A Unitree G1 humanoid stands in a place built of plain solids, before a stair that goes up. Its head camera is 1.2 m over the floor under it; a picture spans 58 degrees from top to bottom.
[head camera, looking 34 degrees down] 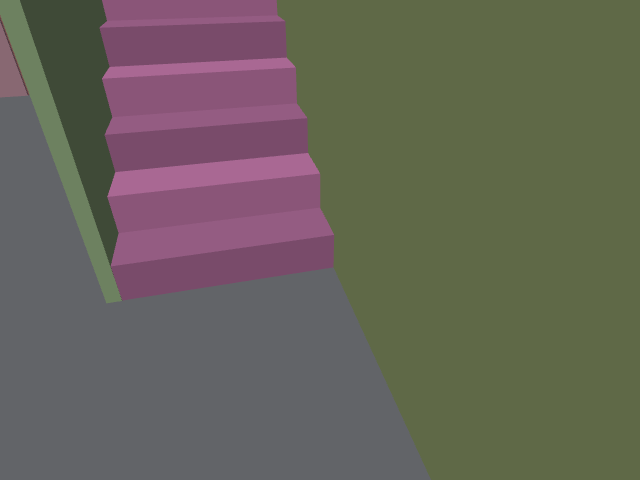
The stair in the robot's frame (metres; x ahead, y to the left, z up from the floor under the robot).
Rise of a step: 0.18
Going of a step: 0.24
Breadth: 0.90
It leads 14 degrees to the left of straight ahead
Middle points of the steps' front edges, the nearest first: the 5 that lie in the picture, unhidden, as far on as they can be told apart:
1.44 0.38 0.18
1.68 0.44 0.35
1.92 0.50 0.53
2.15 0.56 0.71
2.39 0.62 0.89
